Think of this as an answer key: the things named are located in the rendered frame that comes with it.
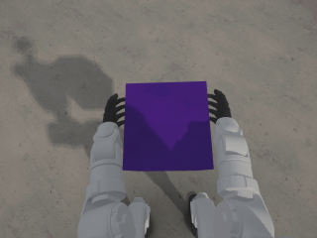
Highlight right robot thigh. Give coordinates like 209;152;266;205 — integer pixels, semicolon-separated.
190;197;216;238

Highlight right robot hand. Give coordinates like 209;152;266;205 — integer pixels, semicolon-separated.
207;89;232;124

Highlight carton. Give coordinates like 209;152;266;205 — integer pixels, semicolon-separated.
122;81;214;172

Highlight robot left forearm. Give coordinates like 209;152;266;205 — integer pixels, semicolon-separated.
77;122;126;238

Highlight right robot shin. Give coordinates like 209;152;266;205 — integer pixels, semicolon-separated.
193;192;213;228

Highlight robot right upper arm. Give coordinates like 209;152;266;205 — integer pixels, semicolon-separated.
212;198;292;238

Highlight robot right forearm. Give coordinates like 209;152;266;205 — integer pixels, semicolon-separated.
213;117;274;230

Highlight left robot hand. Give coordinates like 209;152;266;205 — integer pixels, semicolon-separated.
102;93;126;128

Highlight robot left upper arm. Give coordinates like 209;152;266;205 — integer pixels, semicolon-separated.
77;201;137;238

